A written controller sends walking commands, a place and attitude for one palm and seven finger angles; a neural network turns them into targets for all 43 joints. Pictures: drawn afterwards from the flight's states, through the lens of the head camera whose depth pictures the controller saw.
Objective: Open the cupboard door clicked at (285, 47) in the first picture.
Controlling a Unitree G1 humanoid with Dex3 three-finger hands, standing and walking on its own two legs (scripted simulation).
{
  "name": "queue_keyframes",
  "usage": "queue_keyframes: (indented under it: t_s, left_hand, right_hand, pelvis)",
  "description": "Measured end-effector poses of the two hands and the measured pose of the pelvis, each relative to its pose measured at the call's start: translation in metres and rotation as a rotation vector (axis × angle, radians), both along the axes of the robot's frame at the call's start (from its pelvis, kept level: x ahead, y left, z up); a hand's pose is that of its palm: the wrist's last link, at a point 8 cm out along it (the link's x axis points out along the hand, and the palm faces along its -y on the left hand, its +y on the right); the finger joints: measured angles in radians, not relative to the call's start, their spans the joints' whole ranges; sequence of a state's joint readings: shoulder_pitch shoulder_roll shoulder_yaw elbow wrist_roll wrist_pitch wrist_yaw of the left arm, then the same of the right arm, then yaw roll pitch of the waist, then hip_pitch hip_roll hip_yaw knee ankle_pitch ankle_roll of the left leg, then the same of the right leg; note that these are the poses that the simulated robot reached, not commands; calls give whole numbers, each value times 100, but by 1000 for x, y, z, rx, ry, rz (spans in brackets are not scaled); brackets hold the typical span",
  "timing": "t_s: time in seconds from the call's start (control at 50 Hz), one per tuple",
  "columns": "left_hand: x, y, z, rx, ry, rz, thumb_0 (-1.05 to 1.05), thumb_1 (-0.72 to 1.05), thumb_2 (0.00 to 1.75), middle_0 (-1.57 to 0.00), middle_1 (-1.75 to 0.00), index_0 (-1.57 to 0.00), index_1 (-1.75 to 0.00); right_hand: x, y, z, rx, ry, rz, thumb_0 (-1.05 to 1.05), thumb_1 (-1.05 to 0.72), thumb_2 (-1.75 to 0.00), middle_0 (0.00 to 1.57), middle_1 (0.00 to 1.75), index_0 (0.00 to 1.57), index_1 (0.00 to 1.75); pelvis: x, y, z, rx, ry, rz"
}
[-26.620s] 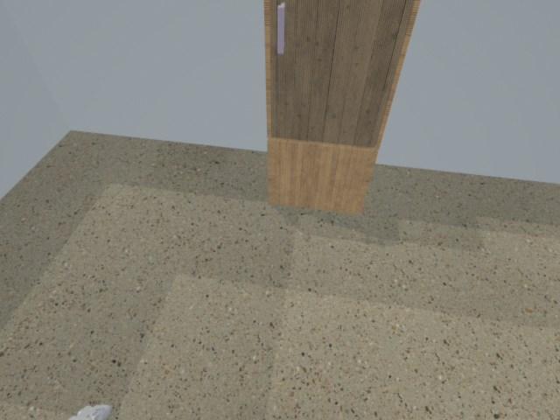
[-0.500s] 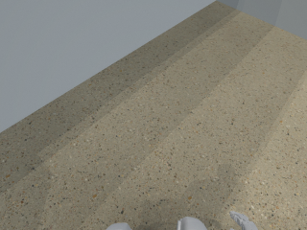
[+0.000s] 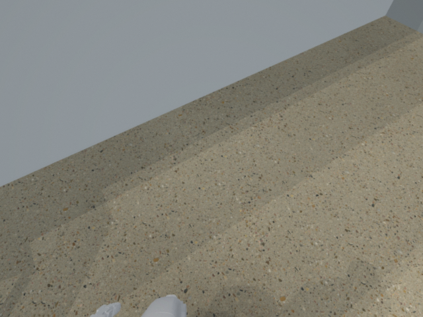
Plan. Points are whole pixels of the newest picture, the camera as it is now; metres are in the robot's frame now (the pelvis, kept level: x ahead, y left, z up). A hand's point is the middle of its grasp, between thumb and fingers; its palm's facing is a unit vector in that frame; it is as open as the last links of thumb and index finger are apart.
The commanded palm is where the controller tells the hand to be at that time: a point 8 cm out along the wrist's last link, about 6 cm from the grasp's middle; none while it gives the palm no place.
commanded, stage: turn to face it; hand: left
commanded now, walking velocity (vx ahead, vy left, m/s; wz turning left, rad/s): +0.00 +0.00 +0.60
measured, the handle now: out of the picture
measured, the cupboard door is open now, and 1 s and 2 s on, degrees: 43 43 43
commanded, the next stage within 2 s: none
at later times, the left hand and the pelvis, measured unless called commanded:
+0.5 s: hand out of the picture +0.07 +0.22 -0.16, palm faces +0.29 -0.91 -0.31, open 7.4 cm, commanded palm none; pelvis +0.03 -0.02 -0.01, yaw +17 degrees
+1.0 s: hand out of the picture -0.06 +0.20 -0.19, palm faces +0.61 -0.75 -0.25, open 7.4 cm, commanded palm none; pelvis +0.03 -0.01 -0.01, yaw +37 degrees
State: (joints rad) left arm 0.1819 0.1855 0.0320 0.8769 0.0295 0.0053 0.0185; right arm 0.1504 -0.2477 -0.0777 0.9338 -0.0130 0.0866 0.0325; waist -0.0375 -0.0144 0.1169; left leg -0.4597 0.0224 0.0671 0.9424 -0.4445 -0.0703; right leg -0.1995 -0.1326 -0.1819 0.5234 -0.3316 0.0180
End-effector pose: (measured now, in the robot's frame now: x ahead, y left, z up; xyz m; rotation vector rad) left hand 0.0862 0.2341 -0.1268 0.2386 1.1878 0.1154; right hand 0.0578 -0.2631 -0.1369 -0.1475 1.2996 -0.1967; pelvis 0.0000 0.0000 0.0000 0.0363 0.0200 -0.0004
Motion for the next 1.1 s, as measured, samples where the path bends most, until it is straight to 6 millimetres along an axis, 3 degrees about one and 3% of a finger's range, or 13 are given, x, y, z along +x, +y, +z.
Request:
queue_keyframes:
  t_s: [0.14,0.2,0.28,0.38,0.48,0.54,0.64,0.78,0.92,1.0,1.1]
  left_hand:
    - [-49,37,-33,-22,83,156,0,90,90,-21,-30,-20,-30]
    - [-57,50,-30,-1,107,208,0,90,90,-20,-30,-20,-30]
    - [-52,57,-16,12,65,251,1,91,90,-20,-30,-20,-30]
    - [-41,51,-1,33,0,282,0,91,90,-20,-30,-20,-30]
    - [-34,31,5,68,-66,315,0,91,90,-20,-30,-20,-30]
    - [-42,15,9,77,-71,348,0,91,90,-20,-30,-20,-30]
    - [-67,-11,11,42,-21,423,0,90,90,-20,-30,-20,-30]
    - [-113,-26,-4,-18,30,562,0,91,90,-21,-30,-20,-30]
    - [-173,-10,-34,-46,121,696,0,91,90,-21,-30,-20,-30]
    - [-178,2,-25,-28,112,745,1,91,90,-20,-30,-20,-30]
    - [-165,13,-8,4,32,772,0,91,90,-20,-30,-20,-30]
  right_hand:
    - [72,28,1,-49,-112,175,1,-91,-90,20,29,20,30]
    - [84,37,8,-63,-139,215,1,-91,-90,20,29,20,30]
    - [90,42,13,-59,-123,260,0,-90,-89,20,29,20,30]
    - [94,39,9,-28,-88,296,1,-90,-89,20,29,20,30]
    - [104,23,-10,10,-58,322,1,-90,-89,21,30,20,30]
    - [116,15,-15,18,-37,348,1,-90,-89,20,29,20,30]
    - [139,17,-6,23,-27,407,1,-91,-90,20,29,20,30]
    - [179,52,4,10,-45,556,1,-91,-90,20,29,20,30]
    - [215,110,9,-11,-172,709,1,-91,-90,20,29,20,30]
    - [213,120,17,-26,-171,749,1,-91,-89,20,29,20,30]
    - [205,118,18,-22,-118,781,1,-90,-89,20,29,20,30]
  pelvis:
    - [7,19,-20,-21,4,98]
    - [8,20,-16,-31,7,127]
    - [11,17,-7,-40,10,168]
    - [16,6,-2,-44,11,224]
    - [25,-17,-11,-24,14,293]
    - [27,-26,-10,-20,-1,337]
    - [33,-32,0,0,-10,410]
    - [37,-27,0,3,-8,515]
    - [30,-8,-18,-19,-7,604]
    - [29,-5,-9,-34,-6,644]
    - [34,-7,-1,-47,-7,692]
